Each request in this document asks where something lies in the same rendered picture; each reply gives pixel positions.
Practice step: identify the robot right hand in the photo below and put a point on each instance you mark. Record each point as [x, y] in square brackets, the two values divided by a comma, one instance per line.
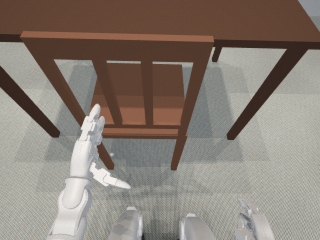
[257, 225]

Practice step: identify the chair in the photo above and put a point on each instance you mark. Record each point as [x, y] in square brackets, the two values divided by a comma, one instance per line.
[137, 100]

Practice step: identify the right robot shin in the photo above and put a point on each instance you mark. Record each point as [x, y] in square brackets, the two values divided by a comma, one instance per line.
[190, 215]

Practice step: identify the table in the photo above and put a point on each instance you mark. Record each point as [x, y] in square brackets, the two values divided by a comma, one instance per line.
[264, 24]

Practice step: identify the robot left hand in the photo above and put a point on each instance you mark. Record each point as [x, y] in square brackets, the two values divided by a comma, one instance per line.
[85, 151]

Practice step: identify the left robot forearm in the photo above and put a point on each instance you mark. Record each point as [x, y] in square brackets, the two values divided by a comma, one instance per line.
[73, 203]

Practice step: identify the left robot thigh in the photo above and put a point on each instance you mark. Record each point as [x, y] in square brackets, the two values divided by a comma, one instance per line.
[128, 226]

